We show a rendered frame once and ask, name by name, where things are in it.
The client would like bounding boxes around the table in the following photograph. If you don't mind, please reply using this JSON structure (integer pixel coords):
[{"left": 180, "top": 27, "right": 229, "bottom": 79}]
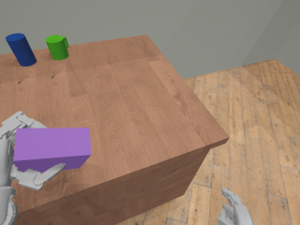
[{"left": 0, "top": 35, "right": 230, "bottom": 225}]

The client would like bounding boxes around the robot right hand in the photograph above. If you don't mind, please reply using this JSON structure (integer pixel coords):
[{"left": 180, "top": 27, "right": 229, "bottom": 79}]
[{"left": 217, "top": 187, "right": 254, "bottom": 225}]

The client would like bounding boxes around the robot left hand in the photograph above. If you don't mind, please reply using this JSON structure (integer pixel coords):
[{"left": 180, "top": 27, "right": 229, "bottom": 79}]
[{"left": 0, "top": 111, "right": 67, "bottom": 191}]

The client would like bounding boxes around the robot left forearm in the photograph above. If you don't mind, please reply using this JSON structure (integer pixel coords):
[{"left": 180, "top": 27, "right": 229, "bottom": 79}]
[{"left": 0, "top": 186, "right": 18, "bottom": 225}]

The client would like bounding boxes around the sponge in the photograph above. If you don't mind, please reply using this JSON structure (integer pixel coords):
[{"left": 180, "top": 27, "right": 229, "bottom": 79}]
[{"left": 13, "top": 127, "right": 92, "bottom": 173}]

